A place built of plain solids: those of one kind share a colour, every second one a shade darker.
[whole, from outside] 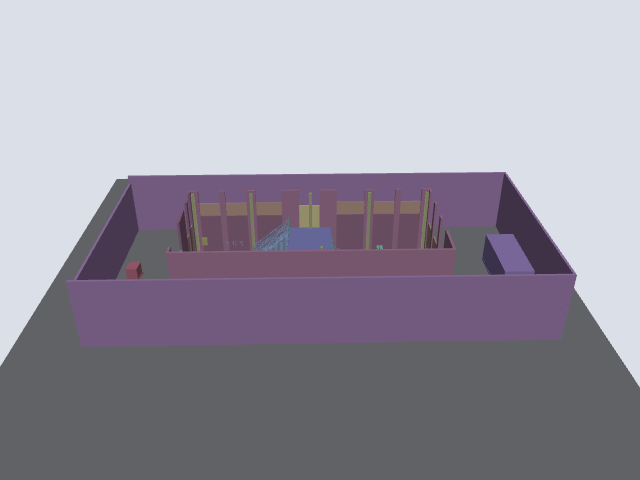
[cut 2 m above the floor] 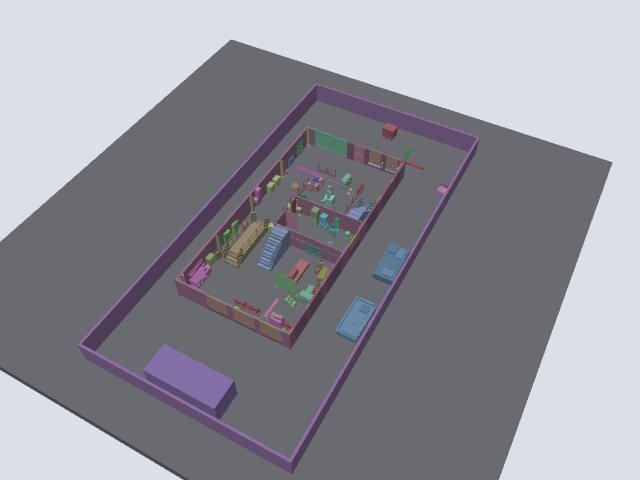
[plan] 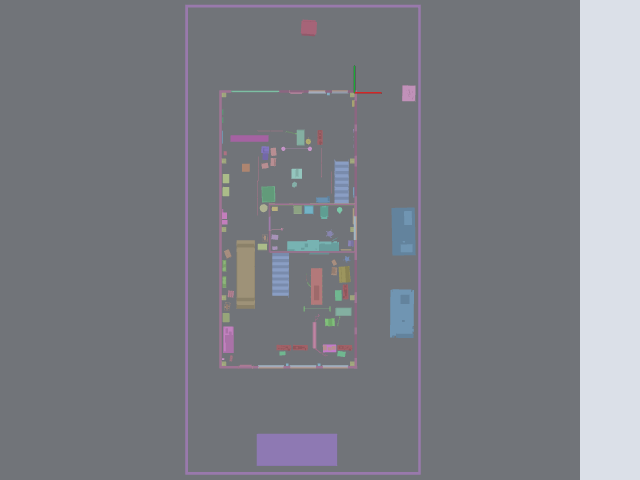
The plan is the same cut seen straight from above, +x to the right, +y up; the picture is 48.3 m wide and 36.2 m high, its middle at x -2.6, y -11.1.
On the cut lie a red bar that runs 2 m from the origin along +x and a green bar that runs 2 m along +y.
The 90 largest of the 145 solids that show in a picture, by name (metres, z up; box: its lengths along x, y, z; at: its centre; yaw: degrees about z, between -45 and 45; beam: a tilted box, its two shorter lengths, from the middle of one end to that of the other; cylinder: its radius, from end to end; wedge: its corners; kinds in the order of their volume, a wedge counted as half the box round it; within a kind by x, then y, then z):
{
 "yard_bound_1": {"box": [0.2, 35.44, 5.79], "at": [-12.66, -11.08, 2.85]},
 "yard_bound_2": {"box": [17.76, 0.2, 5.79], "at": [-3.88, -28.7, 2.85]},
 "yard_bound_3": {"box": [17.76, 0.2, 5.09], "at": [-3.88, 6.54, 2.5]},
 "yard_bound_4": {"box": [0.2, 35.44, 5.79], "at": [4.9, -11.08, 2.85]},
 "beyond_container_1": {"box": [5.99, 2.32, 2.59], "at": [-4.35, -26.93, 1.24], "yaw": -0.1},
 "beyond_container_2": {"box": [6.06, 2.4, 2.65], "at": [-4.35, -26.93, 1.27], "yaw": -0.1},
 "wall_1": {"box": [0.2, 21.0, 6.45], "at": [-10.1, -10.3, 3.17]},
 "wall_2": {"box": [0.91, 0.2, 6.45], "at": [-9.75, 0.1, 3.17]},
 "wall_3": {"box": [2.96, 0.2, 6.45], "at": [-8.72, -20.7, 3.17]},
 "wall_4": {"box": [0.06, 1.6, 2.55], "at": [-6.37, -11.2, 1.23]},
 "wall_5": {"box": [0.51, 0.2, 6.45], "at": [-5.1, -20.7, 3.17]},
 "wall_6": {"box": [2.26, 0.2, 6.45], "at": [-4.58, 0.1, 3.17]},
 "wall_7": {"box": [6.4, 0.06, 2.67], "at": [-3.2, -12.03, 1.28]},
 "wall_8": {"box": [6.4, 0.06, 2.55], "at": [-3.2, -11.97, 1.23]},
 "wall_9": {"box": [6.4, 0.06, 2.55], "at": [-3.2, -8.43, 1.23]},
 "wall_10": {"box": [6.4, 0.06, 2.67], "at": [-3.2, -8.37, 1.28]},
 "wall_11": {"box": [0.51, 0.2, 6.45], "at": [-2.65, -20.7, 3.17]},
 "wall_12": {"box": [0.51, 0.2, 6.45], "at": [-1.95, 0.1, 3.17]},
 "wall_13": {"box": [0.71, 0.2, 6.45], "at": [-0.15, -20.7, 3.17]},
 "wall_14": {"box": [0.71, 0.2, 6.45], "at": [-0.15, 0.1, 3.17]},
 "wall_15": {"box": [0.2, 0.81, 6.45], "at": [0.1, -20.4, 3.17]},
 "wall_16": {"box": [0.2, 1.81, 4.05], "at": [0.1, -19.1, 1.98]},
 "wall_17": {"box": [0.2, 0.51, 6.45], "at": [0.1, -17.95, 3.17]},
 "wall_18": {"box": [0.2, 1.86, 4.05], "at": [0.1, -16.77, 1.98]},
 "wall_19": {"box": [0.2, 0.81, 6.45], "at": [0.1, -15.45, 3.17]},
 "wall_20": {"box": [0.2, 2.46, 4.05], "at": [0.1, -13.82, 1.98]},
 "wall_21": {"box": [0.2, 0.61, 6.45], "at": [0.1, -12.3, 3.17]},
 "wall_22": {"box": [0.2, 0.91, 6.45], "at": [0.1, -11.55, 3.17]},
 "wall_23": {"box": [0.2, 1.81, 1.05], "at": [0.1, -10.2, 0.47]},
 "wall_24": {"box": [0.2, 0.91, 6.45], "at": [0.1, -8.85, 3.17]},
 "wall_25": {"box": [0.2, 0.61, 6.45], "at": [0.1, -8.1, 3.17]},
 "wall_26": {"box": [0.2, 2.26, 4.05], "at": [0.1, -6.67, 1.98]},
 "wall_27": {"box": [0.2, 0.81, 6.45], "at": [0.1, -5.15, 3.17]},
 "wall_28": {"box": [0.2, 1.86, 4.05], "at": [0.1, -3.83, 1.98]},
 "wall_29": {"box": [0.2, 0.51, 6.45], "at": [0.1, -2.65, 3.17]},
 "wall_30": {"box": [0.2, 1.81, 4.05], "at": [0.1, -1.5, 1.98]},
 "wall_31": {"box": [0.2, 0.81, 6.45], "at": [0.1, -0.2, 3.17]},
 "stair_1": {"box": [1.27, 0.25, 0.6], "at": [-5.57, -14.72, 0.25]},
 "stair_2": {"box": [1.27, 0.25, 0.78], "at": [-5.57, -14.49, 0.34]},
 "stair_3": {"box": [1.27, 0.25, 0.96], "at": [-5.57, -14.26, 0.43]},
 "stair_4": {"box": [1.27, 0.25, 1.15], "at": [-5.57, -14.03, 0.52]},
 "stair_5": {"box": [1.27, 0.25, 1.33], "at": [-5.57, -13.8, 0.61]},
 "stair_6": {"box": [1.27, 0.25, 1.51], "at": [-5.57, -13.57, 0.71]},
 "stair_7": {"box": [1.27, 0.25, 1.69], "at": [-5.57, -13.34, 0.8]},
 "stair_8": {"box": [1.27, 0.25, 1.88], "at": [-5.57, -13.11, 0.89]},
 "stair_9": {"box": [1.27, 0.25, 2.06], "at": [-5.57, -12.88, 0.98]},
 "stair_10": {"box": [1.27, 0.25, 2.24], "at": [-5.57, -12.65, 1.07]},
 "stair_11": {"box": [1.27, 0.25, 2.42], "at": [-5.57, -12.42, 1.16]},
 "stair_12": {"box": [1.27, 0.25, 2.61], "at": [-5.57, -12.19, 1.25]},
 "stair_13": {"box": [1.07, 0.26, 2.59], "at": [-0.96, -8.2, 1.25]},
 "stair_14": {"box": [1.07, 0.26, 2.4], "at": [-0.96, -7.96, 1.15]},
 "stair_15": {"box": [1.07, 0.26, 2.2], "at": [-0.96, -7.72, 1.05]},
 "stair_16": {"box": [1.07, 0.26, 1.22], "at": [-0.96, -6.51, 0.56]},
 "beyond_skip_1": {"box": [1.66, 3.34, 0.53], "at": [3.58, -16.65, 0.82], "yaw": -0.5},
 "beyond_skip_2": {"box": [1.76, 3.6, 0.61], "at": [3.7, -10.46, 0.93], "yaw": 1.1},
 "raised_floor_deck_1": {"box": [6.52, 3.78, 0.24], "at": [-3.23, -10.2, 2.62]},
 "window_pane_1": {"box": [1.9, 0.1, 3.06], "at": [-6.3, -20.75, 1.87]},
 "window_pane_2": {"box": [1.95, 0.1, 3.06], "at": [-3.88, -20.75, 1.87]},
 "window_pane_3": {"box": [1.25, 0.1, 3.06], "at": [-2.83, 0.15, 1.87]},
 "window_pane_4": {"box": [1.9, 0.1, 3.06], "at": [-1.45, -20.75, 1.87]},
 "window_pane_5": {"box": [1.2, 0.1, 3.06], "at": [-1.1, 0.15, 1.87]},
 "window_pane_6": {"box": [0.1, 1.8, 1.21], "at": [0.15, -19.1, 4.59]},
 "window_pane_7": {"box": [0.1, 1.85, 1.21], "at": [0.15, -16.77, 4.59]},
 "window_pane_8": {"box": [0.1, 2.45, 1.21], "at": [0.15, -13.82, 4.59]},
 "window_pane_9": {"box": [0.1, 1.8, 1.16], "at": [0.15, -10.2, 1.57]},
 "window_pane_10": {"box": [0.1, 2.25, 1.21], "at": [0.15, -6.67, 4.59]},
 "window_pane_11": {"box": [0.1, 1.85, 1.21], "at": [0.15, -3.83, 4.59]},
 "window_pane_12": {"box": [0.1, 1.8, 1.21], "at": [0.15, -1.5, 4.59]},
 "staging_1": {"box": [1.4, 0.3, 0.53], "at": [-8.2, -15.58, 0.21]},
 "staging_2": {"box": [1.4, 3.5, 0.69], "at": [-8.2, -13.7, 0.29]},
 "staging_3": {"box": [1.4, 0.3, 0.53], "at": [-8.2, -11.82, 0.21]},
 "test_desk_1": {"box": [0.6, 1.2, 0.86], "at": [-4.06, -3.38, 0.38]},
 "test_desk_2": {"box": [0.52, 1.08, 1.05], "at": [-4.06, -3.38, 0.48]},
 "test_desk_3": {"box": [1.2, 0.6, 0.86], "at": [-0.82, -16.51, 0.38]},
 "test_desk_4": {"box": [1.08, 0.52, 1.05], "at": [-0.82, -16.51, 0.48]},
 "bed_1": {"box": [0.85, 2.75, 0.5], "at": [-2.85, -14.6, 0.2]},
 "tool_cabinet_1": {"box": [0.45, 0.7, 0.89], "at": [-9.69, -16.95, 0.56]},
 "tool_cabinet_2": {"box": [0.5, 0.65, 0.88], "at": [-9.69, -7.45, 0.56]},
 "tool_cabinet_3": {"box": [0.45, 0.7, 0.89], "at": [-9.69, -6.47, 0.56]},
 "tool_cabinet_4": {"box": [0.7, 0.45, 0.89], "at": [-6.94, -11.61, 0.56], "yaw": -0.3},
 "beyond_tote_tank_1": {"box": [1.18, 0.95, 1.02], "at": [-3.43, 4.9, 0.63], "yaw": -3.7},
 "roller_shutter_1": {"box": [3.46, 0.06, 4.05], "at": [-7.5, 0.12, 1.98]},
 "wall_over_deck_1": {"box": [0.1, 3.78, 2.22], "at": [0.06, -10.2, 3.83]},
 "lab_fridge_1": {"box": [0.56, 0.6, 1.8], "at": [-4.28, -8.82, 0.85]},
 "test_machine_1": {"box": [0.8, 0.75, 0.85], "at": [-4.35, -6.1, 0.38]},
 "crate_1": {"box": [1.0, 0.6, 0.8], "at": [-1.88, -19.27, 0.35], "yaw": 0.3},
 "stillage_1": {"box": [0.88, 1.08, 0.35], "at": [-6.49, -7.65, 0.13], "yaw": 1.7},
 "workbench_1": {"box": [0.65, 0.63, 0.8], "at": [-9.5, -17.94, 0.35]},
 "drum_1": {"cylinder": 0.3, "from": [-6.85, -8.7, 0.0], "to": [-6.85, -8.7, 0.87]},
 "drying_oven_1": {"box": [0.59, 0.52, 0.72], "at": [-3.44, -8.82, 1.06]}
}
